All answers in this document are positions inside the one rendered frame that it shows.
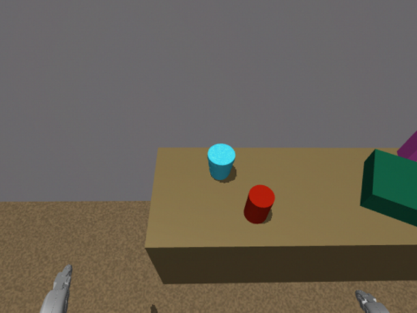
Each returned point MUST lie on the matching left robot hand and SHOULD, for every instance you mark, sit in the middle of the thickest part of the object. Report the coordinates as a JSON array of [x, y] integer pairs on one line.
[[56, 301]]

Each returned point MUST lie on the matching right robot hand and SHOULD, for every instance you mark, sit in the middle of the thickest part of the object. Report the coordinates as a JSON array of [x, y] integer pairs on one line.
[[369, 304]]

